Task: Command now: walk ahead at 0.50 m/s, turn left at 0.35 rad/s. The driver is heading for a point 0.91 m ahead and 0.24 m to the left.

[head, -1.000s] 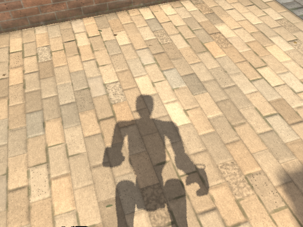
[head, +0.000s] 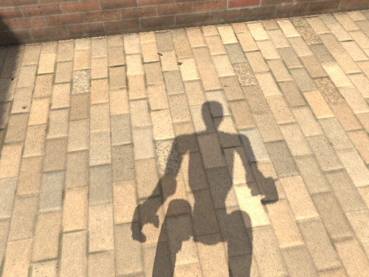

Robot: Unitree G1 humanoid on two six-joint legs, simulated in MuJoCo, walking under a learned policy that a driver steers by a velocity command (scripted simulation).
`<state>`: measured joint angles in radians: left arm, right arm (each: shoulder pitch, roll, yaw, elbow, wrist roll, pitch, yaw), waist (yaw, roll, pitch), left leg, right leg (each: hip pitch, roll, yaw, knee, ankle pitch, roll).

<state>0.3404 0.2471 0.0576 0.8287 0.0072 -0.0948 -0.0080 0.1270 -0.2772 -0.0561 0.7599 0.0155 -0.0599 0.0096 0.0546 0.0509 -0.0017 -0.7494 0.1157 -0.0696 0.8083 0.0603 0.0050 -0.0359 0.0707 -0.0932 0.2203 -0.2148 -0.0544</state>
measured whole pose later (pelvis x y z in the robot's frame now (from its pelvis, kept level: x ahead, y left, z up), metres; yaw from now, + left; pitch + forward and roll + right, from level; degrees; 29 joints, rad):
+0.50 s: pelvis +0.28 +0.08 +0.00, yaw +16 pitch +3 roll +0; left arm 0.06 0.29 0.04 0.68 0.02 -0.09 0.01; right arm 0.33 -0.27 -0.06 0.71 0.02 -0.05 0.00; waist -0.05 -0.03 0.02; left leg -0.20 -0.12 -0.12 0.35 -0.19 0.09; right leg -0.69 -0.09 0.10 0.80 -0.08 0.06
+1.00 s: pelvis +0.55 +0.13 +0.00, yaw +27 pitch +2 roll -1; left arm 0.37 0.26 0.05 0.84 -0.01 -0.08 -0.01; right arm 0.13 -0.28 -0.05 0.64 0.01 -0.06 0.01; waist 0.09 0.04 0.01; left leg -0.65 0.09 -0.05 0.78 -0.12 0.00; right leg -0.11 0.04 -0.01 0.28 -0.22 -0.04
